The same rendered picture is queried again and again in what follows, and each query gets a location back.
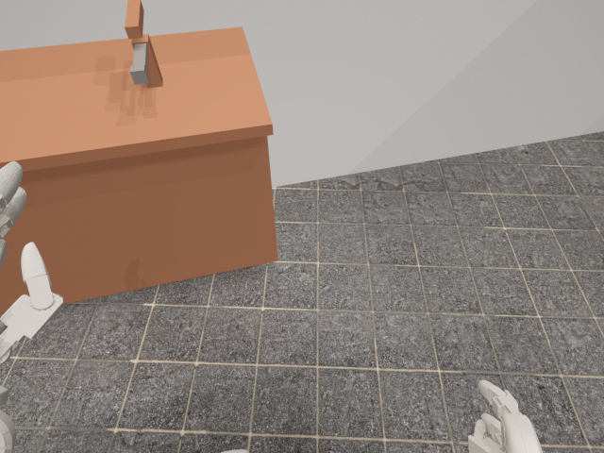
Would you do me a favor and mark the tap lever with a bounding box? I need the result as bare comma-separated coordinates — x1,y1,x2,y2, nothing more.
130,43,149,85

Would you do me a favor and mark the left robot hand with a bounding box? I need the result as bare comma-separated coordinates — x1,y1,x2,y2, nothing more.
0,161,63,365

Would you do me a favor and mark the right robot hand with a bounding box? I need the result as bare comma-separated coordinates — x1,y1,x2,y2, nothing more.
468,379,543,453

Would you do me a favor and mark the counter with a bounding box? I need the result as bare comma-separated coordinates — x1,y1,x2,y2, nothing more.
0,0,278,317

